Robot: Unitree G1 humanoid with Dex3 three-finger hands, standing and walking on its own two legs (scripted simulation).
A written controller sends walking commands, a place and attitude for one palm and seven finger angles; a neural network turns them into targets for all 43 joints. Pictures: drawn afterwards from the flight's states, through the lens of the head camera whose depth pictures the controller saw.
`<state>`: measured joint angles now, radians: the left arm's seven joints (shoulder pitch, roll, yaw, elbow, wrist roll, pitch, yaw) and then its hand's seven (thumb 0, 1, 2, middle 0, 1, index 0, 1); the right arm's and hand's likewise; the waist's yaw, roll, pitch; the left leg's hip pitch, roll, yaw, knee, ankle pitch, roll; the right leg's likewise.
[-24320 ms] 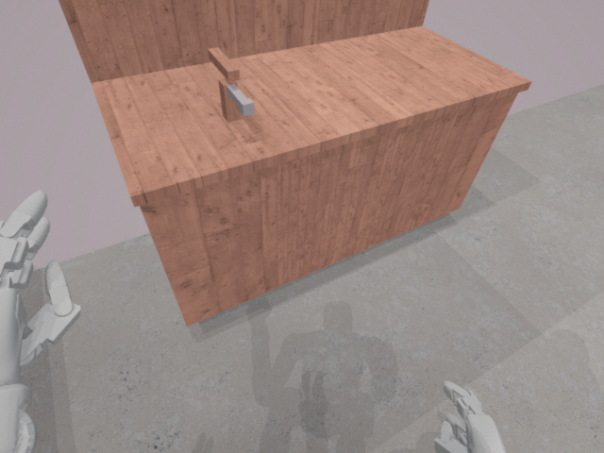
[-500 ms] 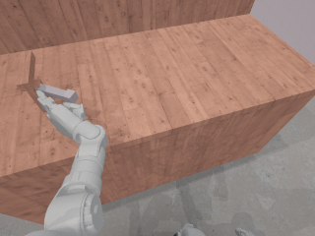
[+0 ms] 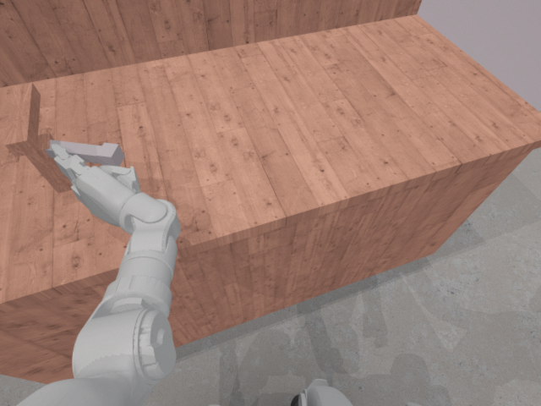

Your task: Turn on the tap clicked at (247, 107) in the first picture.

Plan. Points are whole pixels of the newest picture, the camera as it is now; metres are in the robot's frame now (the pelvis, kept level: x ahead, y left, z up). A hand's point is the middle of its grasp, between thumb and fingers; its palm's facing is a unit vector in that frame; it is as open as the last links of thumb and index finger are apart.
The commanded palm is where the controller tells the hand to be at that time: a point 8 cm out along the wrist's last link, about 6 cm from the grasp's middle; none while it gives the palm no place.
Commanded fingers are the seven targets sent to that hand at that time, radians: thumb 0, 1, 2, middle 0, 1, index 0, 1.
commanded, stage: push the lever round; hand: left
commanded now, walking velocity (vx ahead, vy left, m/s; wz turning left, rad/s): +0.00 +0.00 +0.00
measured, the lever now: (111, 156) +0.48 +0.25 +0.08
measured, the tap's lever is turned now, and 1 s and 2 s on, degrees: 62 72 72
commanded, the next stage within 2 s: lift the hand up off the lever in 0.08 s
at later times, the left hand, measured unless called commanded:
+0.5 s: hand (131, 160) +0.47 +0.21 +0.08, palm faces +0.84 -0.53 -0.11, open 7.8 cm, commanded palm +0.41 +0.23 +0.09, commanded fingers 0.00 0.90 0.90 -0.15 -0.15 -0.15 -0.15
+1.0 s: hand (120, 160) +0.45 +0.22 +0.10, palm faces +0.83 -0.54 -0.10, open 7.8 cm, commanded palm +0.39 +0.23 +0.11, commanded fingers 0.00 0.90 0.90 -0.15 -0.15 -0.15 -0.15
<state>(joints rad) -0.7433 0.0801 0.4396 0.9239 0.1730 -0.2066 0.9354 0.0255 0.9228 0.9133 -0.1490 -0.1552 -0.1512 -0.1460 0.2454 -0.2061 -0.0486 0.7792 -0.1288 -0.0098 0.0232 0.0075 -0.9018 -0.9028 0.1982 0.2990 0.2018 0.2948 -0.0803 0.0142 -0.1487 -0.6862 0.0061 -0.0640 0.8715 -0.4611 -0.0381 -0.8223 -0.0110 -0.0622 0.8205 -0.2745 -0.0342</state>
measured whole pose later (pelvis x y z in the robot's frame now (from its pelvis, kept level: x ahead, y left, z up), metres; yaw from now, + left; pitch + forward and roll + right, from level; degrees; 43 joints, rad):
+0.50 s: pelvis +0.00 +0.00 +0.00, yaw -1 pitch +16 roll +0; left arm -0.81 0.13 0.49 0.97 0.17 -0.20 0.92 0.03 0.90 0.90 -0.15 -0.16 -0.15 -0.15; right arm 0.29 -0.21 -0.05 0.78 -0.13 -0.01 0.03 0.01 -0.90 -0.90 0.20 0.30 0.20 0.29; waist -0.10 0.02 -0.14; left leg -0.69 0.01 -0.05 0.86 -0.45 -0.03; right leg -0.83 0.00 -0.05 0.80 -0.26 -0.03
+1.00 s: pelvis +0.01 +0.01 +0.01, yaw +0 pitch +13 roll +0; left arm -0.73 0.07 0.41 0.84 0.15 -0.12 0.91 0.02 0.90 0.90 -0.15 -0.16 -0.15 -0.15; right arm 0.22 -0.21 -0.05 0.76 -0.12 0.00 0.02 0.01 -0.90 -0.90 0.20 0.30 0.20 0.29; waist -0.06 0.01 -0.13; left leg -0.57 0.00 -0.06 0.79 -0.43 -0.03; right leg -0.71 -0.01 -0.06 0.74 -0.25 -0.03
